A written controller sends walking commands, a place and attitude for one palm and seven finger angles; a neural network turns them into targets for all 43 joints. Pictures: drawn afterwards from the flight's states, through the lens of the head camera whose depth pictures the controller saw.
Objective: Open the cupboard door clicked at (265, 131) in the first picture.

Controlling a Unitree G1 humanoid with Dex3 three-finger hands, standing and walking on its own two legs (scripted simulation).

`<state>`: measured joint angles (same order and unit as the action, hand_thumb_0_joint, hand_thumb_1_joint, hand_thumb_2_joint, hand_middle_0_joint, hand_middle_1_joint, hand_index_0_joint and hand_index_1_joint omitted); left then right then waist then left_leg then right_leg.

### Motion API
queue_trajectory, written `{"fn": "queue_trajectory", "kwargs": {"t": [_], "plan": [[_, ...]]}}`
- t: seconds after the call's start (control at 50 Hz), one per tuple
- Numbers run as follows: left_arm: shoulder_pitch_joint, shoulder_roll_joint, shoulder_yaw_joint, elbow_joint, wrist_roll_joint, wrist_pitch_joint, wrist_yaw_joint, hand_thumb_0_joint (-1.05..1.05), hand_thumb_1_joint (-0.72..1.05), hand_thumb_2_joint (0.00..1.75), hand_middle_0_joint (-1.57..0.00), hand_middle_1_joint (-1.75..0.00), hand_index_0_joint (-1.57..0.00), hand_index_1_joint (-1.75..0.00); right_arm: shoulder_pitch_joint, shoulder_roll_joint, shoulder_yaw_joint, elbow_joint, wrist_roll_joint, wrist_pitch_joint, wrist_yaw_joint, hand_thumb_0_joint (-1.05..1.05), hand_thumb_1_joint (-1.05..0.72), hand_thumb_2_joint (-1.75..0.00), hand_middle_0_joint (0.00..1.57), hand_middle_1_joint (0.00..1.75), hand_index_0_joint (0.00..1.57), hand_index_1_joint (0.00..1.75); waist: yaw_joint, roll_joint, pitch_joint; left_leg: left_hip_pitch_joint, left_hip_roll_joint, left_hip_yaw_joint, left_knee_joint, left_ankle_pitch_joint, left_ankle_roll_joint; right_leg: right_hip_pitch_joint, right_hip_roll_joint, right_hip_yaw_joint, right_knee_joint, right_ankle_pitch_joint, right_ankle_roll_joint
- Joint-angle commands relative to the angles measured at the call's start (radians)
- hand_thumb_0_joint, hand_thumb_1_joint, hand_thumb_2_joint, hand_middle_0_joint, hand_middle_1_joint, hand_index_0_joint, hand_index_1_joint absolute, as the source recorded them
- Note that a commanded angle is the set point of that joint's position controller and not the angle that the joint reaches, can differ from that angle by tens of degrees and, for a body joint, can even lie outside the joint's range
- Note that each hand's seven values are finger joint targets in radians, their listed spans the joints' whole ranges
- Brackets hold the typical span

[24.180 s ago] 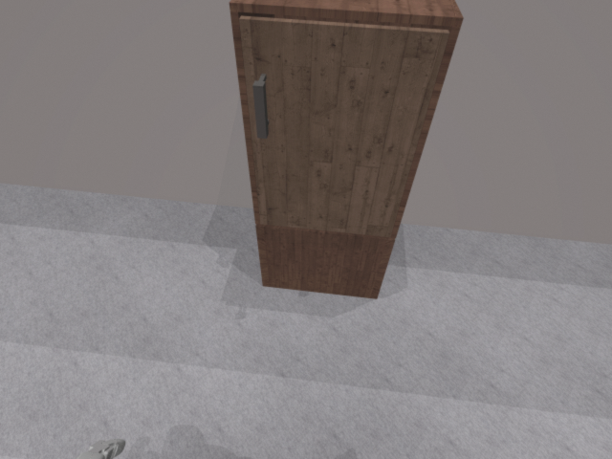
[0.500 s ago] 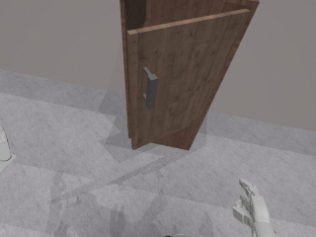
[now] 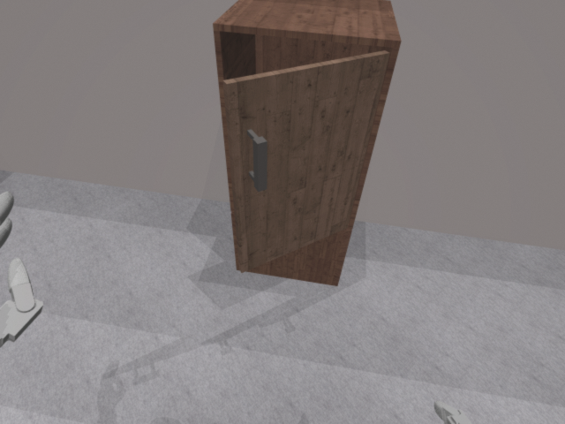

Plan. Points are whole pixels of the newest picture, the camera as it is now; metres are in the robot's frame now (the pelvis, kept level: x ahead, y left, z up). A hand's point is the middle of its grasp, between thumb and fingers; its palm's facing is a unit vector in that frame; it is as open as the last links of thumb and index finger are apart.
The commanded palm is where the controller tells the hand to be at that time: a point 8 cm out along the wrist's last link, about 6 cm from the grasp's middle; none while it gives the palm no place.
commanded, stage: stop stepping back and stand still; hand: left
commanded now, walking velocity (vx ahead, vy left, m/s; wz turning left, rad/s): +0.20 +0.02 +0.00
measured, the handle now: (255, 160) +0.64 +0.09 +0.04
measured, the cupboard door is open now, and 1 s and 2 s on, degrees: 39 39 39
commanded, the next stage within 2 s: let the arm hang, fingers relaxed in 0.26 s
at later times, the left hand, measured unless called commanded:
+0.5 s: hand (106, 391) +0.17 +0.24 -0.01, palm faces +0.22 -0.86 -0.46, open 7.4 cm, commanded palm none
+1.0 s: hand out of the picture -0.02 +0.19 -0.17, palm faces +0.10 -0.97 -0.21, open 7.3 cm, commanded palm none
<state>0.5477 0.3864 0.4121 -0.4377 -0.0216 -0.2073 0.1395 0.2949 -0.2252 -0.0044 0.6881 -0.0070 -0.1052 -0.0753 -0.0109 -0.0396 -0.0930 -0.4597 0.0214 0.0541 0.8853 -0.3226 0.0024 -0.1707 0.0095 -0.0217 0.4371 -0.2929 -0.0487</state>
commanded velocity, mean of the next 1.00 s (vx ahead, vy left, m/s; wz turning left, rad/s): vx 0.02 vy -0.02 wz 0.00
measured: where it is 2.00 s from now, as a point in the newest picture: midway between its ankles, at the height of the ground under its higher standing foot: outside the picture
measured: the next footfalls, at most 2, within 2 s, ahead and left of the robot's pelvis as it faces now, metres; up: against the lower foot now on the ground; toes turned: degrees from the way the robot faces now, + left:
left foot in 0.10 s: +0.04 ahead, +0.14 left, +0.00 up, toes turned +5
left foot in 0.72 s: +0.01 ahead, +0.11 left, +0.00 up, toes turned +5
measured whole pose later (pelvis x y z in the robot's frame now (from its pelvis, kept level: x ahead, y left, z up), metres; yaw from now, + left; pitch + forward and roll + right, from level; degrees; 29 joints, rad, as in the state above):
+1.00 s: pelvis +0.00 +0.01 +0.00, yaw +3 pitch -2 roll +0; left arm 0.29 0.15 0.01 1.12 0.01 0.01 0.02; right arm 0.30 -0.16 0.02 1.09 -0.02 0.01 -0.04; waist 0.01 0.03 0.04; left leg -0.12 -0.01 0.03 0.41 -0.25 0.02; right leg -0.18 0.01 -0.13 0.40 -0.19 -0.05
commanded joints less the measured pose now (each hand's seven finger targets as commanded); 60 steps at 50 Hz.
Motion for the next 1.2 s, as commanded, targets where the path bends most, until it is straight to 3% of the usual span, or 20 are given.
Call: {"fn": "queue_trajectory", "kwargs": {"t": [0.0,0.04,0.08,0.1,0.14,0.18,0.26,0.3,0.32,0.34,0.38,0.44,0.5,0.64,0.68,0.72,0.76,0.8,0.9,1.18], "plan": [[-0.124,0.185,0.121,-0.113,0.001,-0.059,0.044,0.00,0.90,0.90,-0.20,-0.30,-0.20,-0.30,-0.162,-0.084,-0.040,-0.173,0.000,-0.086,-0.031,0.00,-0.90,-0.90,0.20,0.30,0.20,0.30,0.012,-0.069,0.085,0.094,0.022,0.027,-0.311,-0.043,0.032,-0.072,-0.251,0.245,-0.161,-0.147,-0.113],[-0.127,0.175,0.108,-0.166,-0.004,-0.064,0.050,0.00,0.90,0.90,-0.20,-0.30,-0.20,-0.30,-0.130,-0.098,-0.043,-0.187,-0.003,-0.097,-0.034,0.00,-0.90,-0.90,0.20,0.30,0.20,0.30,0.001,0.002,0.040,0.232,-0.004,0.047,-0.476,0.007,0.039,-0.058,-0.179,0.177,-0.037,-0.057,-0.068],[-0.133,0.176,0.105,-0.251,-0.004,-0.079,0.051,0.00,0.90,0.90,-0.20,-0.30,-0.20,-0.30,-0.126,-0.140,-0.058,-0.211,-0.002,-0.104,-0.033,0.00,-0.90,-0.90,0.20,0.30,0.20,0.30,-0.002,0.253,0.004,0.398,0.156,-0.214,-0.527,0.141,0.112,-0.206,-0.040,0.061,0.214,0.005,0.018],[-0.139,0.187,0.104,-0.272,0.000,-0.082,0.055,0.00,0.90,0.90,-0.20,-0.30,-0.20,-0.30,-0.119,-0.137,-0.057,-0.216,0.005,-0.108,-0.025,0.00,-0.90,-0.90,0.20,0.30,0.20,0.30,0.000,0.337,-0.007,0.474,0.268,-0.359,-0.531,0.288,0.156,-0.319,-0.009,-0.024,0.333,-0.150,0.046],[-0.160,0.226,0.131,-0.292,0.008,-0.085,0.047,0.00,0.90,0.90,-0.20,-0.30,-0.20,-0.30,-0.117,-0.114,-0.051,-0.177,-0.016,-0.125,-0.015,0.00,-0.90,-0.90,0.20,0.30,0.20,0.30,-0.017,0.301,0.047,0.382,0.308,-0.416,-0.602,0.276,0.205,-0.362,-0.017,-0.003,0.475,-0.264,0.057],[-0.131,0.215,0.136,-0.275,0.008,-0.069,0.046,0.00,0.90,0.90,-0.20,-0.30,-0.20,-0.30,-0.112,-0.114,-0.050,-0.172,-0.009,-0.137,-0.004,0.00,-0.90,-0.90,0.20,0.30,0.20,0.30,-0.010,0.224,0.082,0.284,0.282,-0.322,-0.577,0.301,0.190,-0.285,-0.034,-0.003,0.405,-0.187,0.058],[-0.018,0.197,0.144,-0.223,-0.001,-0.047,0.044,0.00,0.90,0.90,-0.20,-0.30,-0.20,-0.30,-0.139,-0.113,-0.038,-0.185,0.003,-0.125,0.003,0.00,-0.90,-0.90,0.20,0.30,0.20,0.30,0.002,0.243,0.050,0.145,0.198,-0.115,-0.496,0.151,0.103,-0.027,-0.002,-0.076,0.126,-0.046,0.060],[0.017,0.214,0.170,-0.154,-0.001,-0.045,0.040,0.00,0.90,0.90,-0.20,-0.30,-0.20,-0.30,-0.147,-0.103,-0.037,-0.190,0.000,-0.107,0.003,0.00,-0.90,-0.90,0.20,0.30,0.20,0.30,0.006,0.108,0.060,0.033,0.111,-0.041,-0.360,-0.041,0.054,0.073,-0.046,0.025,-0.026,0.019,0.029],[0.001,0.223,0.166,-0.141,0.000,-0.044,0.036,0.00,0.90,0.90,-0.20,-0.30,-0.20,-0.30,-0.158,-0.091,-0.039,-0.200,0.000,-0.095,0.004,0.00,-0.90,-0.90,0.20,0.30,0.20,0.30,0.002,-0.075,0.074,-0.042,0.022,0.009,-0.158,-0.140,0.020,0.046,-0.177,0.285,-0.125,-0.018,-0.034],[-0.030,0.003,-0.263,0.523,0.097,0.153,-0.108,0.00,0.90,0.90,-0.20,-0.30,-0.20,-0.30,-0.171,-0.111,-0.049,-0.020,0.007,-0.035,0.082,0.00,-0.90,-0.90,0.20,0.30,0.20,0.30,0.000,-0.150,0.079,-0.153,0.022,-0.016,0.077,-0.324,-0.005,-0.070,-0.422,0.398,-0.080,0.326,-0.110],[-0.068,-0.033,-0.251,0.560,0.078,0.208,-0.129,0.00,0.90,0.90,-0.20,-0.30,-0.20,-0.30,-0.085,-0.072,-0.043,-0.038,-0.001,0.056,0.075,0.00,-0.90,-0.90,0.20,0.30,0.20,0.30,0.010,-0.178,0.105,-0.082,0.044,-0.080,0.225,-0.309,0.005,-0.183,-0.350,0.336,-0.118,0.074,-0.127],[-0.168,-0.064,-0.283,0.656,0.070,0.212,-0.126,0.00,0.90,0.90,-0.20,-0.30,-0.20,-0.30,-0.060,-0.053,-0.036,-0.031,-0.018,0.104,0.090,0.00,-0.90,-0.90,0.20,0.30,0.20,0.30,-0.004,-0.189,0.102,-0.083,0.008,-0.003,0.219,-0.189,0.001,-0.103,-0.249,0.152,-0.097,0.211,-0.146],[-0.191,-0.041,-0.301,0.845,0.069,0.208,-0.119,0.00,0.90,0.90,-0.20,-0.30,-0.20,-0.30,-0.100,-0.052,-0.041,-0.003,-0.024,0.132,0.090,0.00,-0.90,-0.90,0.20,0.30,0.20,0.30,0.009,-0.205,0.116,-0.008,-0.003,0.011,0.096,-0.152,-0.010,-0.077,-0.240,0.130,-0.124,0.280,-0.137],[-0.215,-0.077,-0.317,1.176,0.046,0.195,-0.116,0.00,0.90,0.90,-0.20,-0.30,-0.20,-0.30,0.037,-0.006,-0.031,0.170,-0.020,0.119,0.064,0.00,-0.90,-0.90,0.20,0.30,0.20,0.30,-0.023,0.054,0.033,0.275,-0.002,-0.019,-0.378,0.039,0.006,-0.034,-0.215,0.148,-0.125,0.123,-0.083],[-0.190,-0.126,-0.343,1.235,0.029,0.198,-0.120,0.00,0.90,0.90,-0.20,-0.30,-0.20,-0.30,0.051,-0.052,-0.029,0.202,-0.027,0.100,0.054,0.00,-0.90,-0.90,0.20,0.30,0.20,0.30,-0.001,0.282,0.044,0.314,0.130,-0.207,-0.510,0.202,0.068,-0.099,-0.112,0.056,-0.028,0.100,-0.005],[-0.187,-0.143,-0.358,1.294,0.037,0.200,-0.118,0.00,0.90,0.90,-0.20,-0.30,-0.20,-0.30,-0.022,-0.080,-0.019,0.207,-0.034,0.108,0.042,0.00,-0.90,-0.90,0.20,0.30,0.20,0.30,0.042,0.194,0.075,0.140,0.186,-0.236,-0.533,0.133,0.110,0.042,-0.086,0.026,-0.079,0.101,0.026],[-0.217,-0.106,-0.358,1.367,0.034,0.196,-0.120,0.00,0.90,0.90,-0.20,-0.30,-0.20,-0.30,-0.002,-0.037,-0.010,0.260,-0.022,0.098,0.039,0.00,-0.90,-0.90,0.20,0.30,0.20,0.30,0.024,0.238,0.058,0.174,0.095,-0.152,-0.511,0.227,0.050,0.095,-0.121,0.048,-0.058,0.259,-0.001],[-0.216,-0.105,-0.366,1.415,0.029,0.190,-0.118,0.00,0.90,0.90,-0.20,-0.30,-0.20,-0.30,0.028,-0.028,-0.002,0.295,-0.015,0.095,0.033,0.00,-0.90,-0.90,0.20,0.30,0.20,0.30,0.022,0.213,0.057,0.215,0.095,-0.132,-0.516,0.300,0.034,0.109,-0.125,0.040,-0.058,0.322,-0.012],[-0.225,-0.118,-0.384,1.510,0.029,0.190,-0.114,0.00,0.90,0.90,-0.20,-0.30,-0.20,-0.30,0.059,-0.030,-0.001,0.361,-0.010,0.097,0.032,0.00,-0.90,-0.90,0.20,0.30,0.20,0.30,0.016,0.033,0.135,0.234,0.087,-0.122,-0.560,0.221,0.032,0.068,-0.129,0.030,-0.103,0.246,-0.009],[-0.236,-0.143,-0.384,1.561,0.029,0.196,-0.103,0.00,0.90,0.90,-0.20,-0.30,-0.20,-0.30,0.082,0.006,0.006,0.441,-0.017,0.097,0.039,0.00,-0.90,-0.90,0.20,0.30,0.20,0.30,0.015,0.042,0.198,0.208,0.071,-0.119,-0.616,0.101,0.039,0.021,-0.126,0.055,-0.128,0.090,0.003]]}}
